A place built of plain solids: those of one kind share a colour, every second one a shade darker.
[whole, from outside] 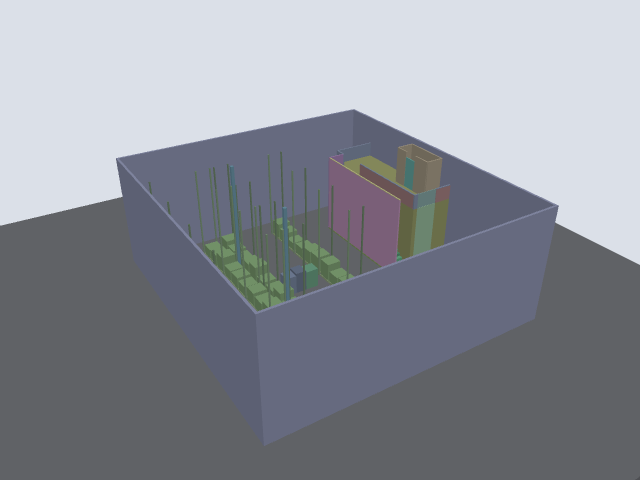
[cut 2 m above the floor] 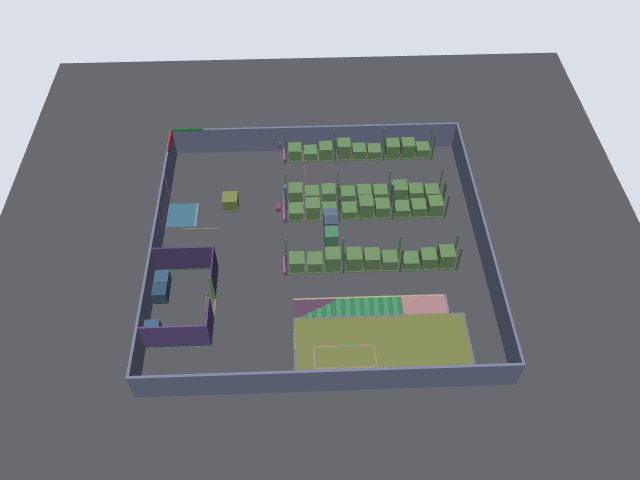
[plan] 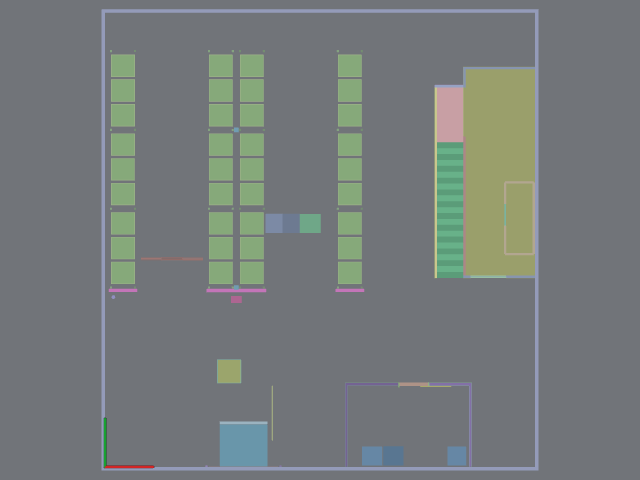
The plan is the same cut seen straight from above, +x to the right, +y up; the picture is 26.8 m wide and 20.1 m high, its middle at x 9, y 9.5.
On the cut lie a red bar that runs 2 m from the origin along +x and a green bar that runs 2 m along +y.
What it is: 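Racking aisles and the goods-in floor of a storage hall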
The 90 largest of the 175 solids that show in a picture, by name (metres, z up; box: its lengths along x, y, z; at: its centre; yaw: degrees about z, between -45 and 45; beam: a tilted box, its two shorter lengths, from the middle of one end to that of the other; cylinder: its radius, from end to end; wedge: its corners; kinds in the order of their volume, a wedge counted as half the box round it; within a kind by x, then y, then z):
{
 "mezz_deck_1": {"box": [3.0, 8.84, 4.76], "at": [16.5, 12.33, 2.33]},
 "wall_1": {"box": [0.15, 19.31, 7.66], "at": [-0.07, 9.51, 3.78]},
 "wall_2": {"box": [18.3, 0.15, 7.66], "at": [9.0, -0.07, 3.78]},
 "wall_3": {"box": [18.3, 0.15, 7.66], "at": [9.0, 19.09, 3.78]},
 "wall_4": {"box": [0.15, 19.31, 7.66], "at": [18.07, 9.51, 3.78]},
 "row_load_1": {"box": [0.95, 0.89, 0.85], "at": [0.75, 8.12, 0.56]},
 "row_load_2": {"box": [0.95, 0.89, 0.59], "at": [0.75, 9.16, 0.43]},
 "row_load_3": {"box": [0.95, 0.89, 0.91], "at": [0.75, 10.2, 0.59]},
 "row_load_4": {"box": [0.95, 0.89, 1.14], "at": [0.75, 11.42, 0.71]},
 "row_load_5": {"box": [0.95, 0.89, 0.66], "at": [0.75, 12.46, 0.47]},
 "row_load_6": {"box": [0.95, 0.89, 0.59], "at": [0.75, 13.5, 0.43]},
 "row_load_7": {"box": [0.95, 0.89, 1.02], "at": [0.75, 14.72, 0.65]},
 "row_load_8": {"box": [0.95, 0.89, 1.05], "at": [0.75, 15.76, 0.67]},
 "row_load_9": {"box": [0.95, 0.89, 0.65], "at": [0.75, 16.8, 0.46]},
 "row_load_10": {"box": [0.95, 0.89, 1.11], "at": [4.85, 8.12, 0.7]},
 "row_load_11": {"box": [0.95, 0.89, 0.83], "at": [4.85, 9.16, 0.55]},
 "row_load_12": {"box": [0.95, 0.89, 0.94], "at": [4.85, 10.2, 0.61]},
 "row_load_13": {"box": [0.95, 0.89, 0.7], "at": [4.85, 11.42, 0.49]},
 "row_load_14": {"box": [0.95, 0.89, 0.8], "at": [4.85, 12.46, 0.54]},
 "row_load_15": {"box": [0.95, 0.89, 0.76], "at": [4.85, 13.5, 0.52]},
 "row_load_16": {"box": [0.95, 0.89, 1.11], "at": [4.85, 14.72, 0.69]},
 "row_load_17": {"box": [0.95, 0.89, 0.78], "at": [4.85, 15.76, 0.53]},
 "row_load_18": {"box": [0.95, 0.89, 0.68], "at": [4.85, 16.8, 0.48]},
 "row_load_19": {"box": [0.95, 0.89, 0.63], "at": [6.15, 8.12, 0.46]},
 "row_load_20": {"box": [0.95, 0.89, 1.06], "at": [6.15, 9.16, 0.67]},
 "row_load_21": {"box": [0.95, 0.89, 0.63], "at": [6.15, 10.2, 0.45]},
 "row_load_22": {"box": [0.95, 0.89, 0.58], "at": [6.15, 11.42, 0.43]},
 "row_load_23": {"box": [0.95, 0.89, 1.13], "at": [6.15, 12.46, 0.7]},
 "row_load_24": {"box": [0.95, 0.89, 0.84], "at": [6.15, 13.5, 0.56]},
 "row_load_25": {"box": [0.95, 0.89, 0.59], "at": [6.15, 14.72, 0.44]},
 "row_load_26": {"box": [0.95, 0.89, 0.71], "at": [6.15, 15.76, 0.49]},
 "row_load_27": {"box": [0.95, 0.89, 0.95], "at": [6.15, 16.8, 0.62]},
 "row_load_28": {"box": [0.95, 0.89, 0.86], "at": [10.25, 8.12, 0.57]},
 "row_load_29": {"box": [0.95, 0.89, 0.77], "at": [10.25, 9.16, 0.52]},
 "row_load_30": {"box": [0.95, 0.89, 1.18], "at": [10.25, 10.2, 0.73]},
 "row_load_31": {"box": [0.95, 0.89, 1.1], "at": [10.25, 11.42, 0.69]},
 "row_load_32": {"box": [0.95, 0.89, 1.01], "at": [10.25, 12.46, 0.64]},
 "row_load_33": {"box": [0.95, 0.89, 0.74], "at": [10.25, 13.5, 0.51]},
 "row_load_34": {"box": [0.95, 0.89, 0.57], "at": [10.25, 14.72, 0.42]},
 "row_load_35": {"box": [0.95, 0.89, 0.86], "at": [10.25, 15.76, 0.57]},
 "row_load_36": {"box": [0.95, 0.89, 1.08], "at": [10.25, 16.8, 0.68]},
 "mezz_steps_1": {"box": [1.1, 0.25, 1.23], "at": [14.45, 9.27, 0.56]},
 "mezz_steps_2": {"box": [1.1, 0.25, 1.42], "at": [14.45, 9.52, 0.66]},
 "mezz_steps_3": {"box": [1.1, 0.25, 1.62], "at": [14.45, 9.76, 0.76]},
 "mezz_steps_4": {"box": [1.1, 0.25, 1.81], "at": [14.45, 10.01, 0.86]},
 "mezz_steps_5": {"box": [1.1, 0.25, 2.01], "at": [14.45, 10.26, 0.96]},
 "mezz_steps_6": {"box": [1.1, 0.25, 2.21], "at": [14.45, 10.51, 1.05]},
 "mezz_steps_7": {"box": [1.1, 0.25, 2.4], "at": [14.45, 10.75, 1.15]},
 "mezz_steps_8": {"box": [1.1, 0.25, 2.6], "at": [14.45, 11.0, 1.25]},
 "mezz_steps_9": {"box": [1.1, 0.25, 2.8], "at": [14.45, 11.25, 1.35]},
 "mezz_steps_10": {"box": [1.1, 0.25, 2.99], "at": [14.45, 11.49, 1.45]},
 "mezz_steps_11": {"box": [1.1, 0.25, 3.19], "at": [14.45, 11.74, 1.54]},
 "mezz_steps_12": {"box": [1.1, 0.25, 3.38], "at": [14.45, 11.99, 1.64]},
 "mezz_steps_13": {"box": [1.1, 0.25, 3.58], "at": [14.45, 12.23, 1.74]},
 "mezz_steps_14": {"box": [1.1, 0.25, 3.78], "at": [14.45, 12.48, 1.84]},
 "mezz_steps_15": {"box": [1.1, 0.25, 3.97], "at": [14.45, 12.73, 1.94]},
 "mezz_steps_16": {"box": [1.1, 0.25, 4.17], "at": [14.45, 12.98, 2.03]},
 "mezz_steps_17": {"box": [1.1, 0.25, 4.36], "at": [14.45, 13.22, 2.13]},
 "mezz_steps_18": {"box": [1.1, 0.25, 4.56], "at": [14.45, 13.47, 2.23]},
 "mezz_head_landing_1": {"box": [1.1, 2.3, 4.76], "at": [14.45, 14.74, 2.33]},
 "mezz_par_whole_1": {"box": [0.1, 5.83, 5.76], "at": [15.05, 10.92, 2.83]},
 "mezz_par_whole_2": {"box": [0.1, 0.76, 5.76], "at": [15.05, 16.27, 2.83]},
 "mezz_par_whole_3": {"box": [3.0, 0.1, 5.76], "at": [16.5, 16.7, 2.83]},
 "mezz_par_whole_4": {"box": [1.2, 0.1, 5.76], "at": [17.4, 7.96, 2.83]},
 "office_1": {"box": [0.1, 1.2, 7.26], "at": [16.75, 9.51, 3.58]},
 "office_2": {"box": [0.1, 0.9, 7.26], "at": [16.75, 11.46, 3.58]},
 "office_3": {"box": [1.2, 0.1, 7.26], "at": [17.35, 8.91, 3.58]},
 "office_4": {"box": [1.2, 0.1, 7.26], "at": [17.35, 11.91, 3.58]},
 "office_5": {"box": [0.1, 3.0, 7.26], "at": [17.95, 10.41, 3.58]},
 "mezz_cheek_whole_1": {"box": [0.1, 7.98, 5.76], "at": [13.85, 11.9, 2.83]},
 "mezz_cheek_1": {"box": [0.1, 7.98, 5.72], "at": [13.85, 11.9, 2.81]},
 "mezz_par_1": {"box": [0.1, 5.83, 5.72], "at": [15.05, 10.92, 2.81]},
 "mezz_par_2": {"box": [1.2, 0.1, 5.72], "at": [17.4, 7.96, 2.81]},
 "room_wall_1": {"box": [0.1, 3.41, 2.55], "at": [10.11, 1.7, 1.23]},
 "room_wall_2": {"box": [2.22, 0.1, 2.55], "at": [11.17, 3.46, 1.23]},
 "room_wall_3": {"box": [1.77, 0.1, 2.55], "at": [14.46, 3.46, 1.23]},
 "room_wall_4": {"box": [0.1, 3.41, 2.55], "at": [15.3, 1.7, 1.23]},
 "room_stock_1": {"box": [0.86, 0.8, 0.88], "at": [11.18, 0.46, 0.39]},
 "room_stock_2": {"box": [0.85, 0.8, 0.91], "at": [12.08, 0.46, 0.4]},
 "room_stock_3": {"box": [0.79, 0.8, 1.31], "at": [14.73, 0.46, 0.61]},
 "narrow_pinch_stack_1": {"box": [0.72, 0.81, 1.33], "at": [7.08, 10.2, 0.61]},
 "narrow_pinch_stack_2": {"box": [0.72, 0.81, 1.48], "at": [7.79, 10.2, 0.69]},
 "narrow_pinch_cartons_1": {"box": [0.9, 0.8, 1.34], "at": [8.59, 10.19, 0.62]},
 "lane_load_1": {"box": [0.95, 0.95, 0.81], "at": [5.2, 4.0, 0.55]},
 "mezz_gate_base_1": {"box": [1.5, 0.1, 4.76], "at": [16.05, 7.96, 2.33]},
 "mezz_landing_whole_1": {"box": [1.2, 0.1, 5.76], "at": [14.4, 15.94, 2.83]},
 "mezz_landing_1": {"box": [1.2, 0.1, 5.72], "at": [14.4, 15.94, 2.81]},
 "mezz_gate_1": {"box": [1.5, 0.05, 5.76], "at": [16.05, 7.96, 2.83]},
 "office_door_leaf_1": {"box": [0.06, 0.9, 6.86], "at": [16.75, 10.56, 3.38]},
 "column_row_1": {"box": [0.2, 0.2, 7.66], "at": [5.5, 7.51, 3.78]}
}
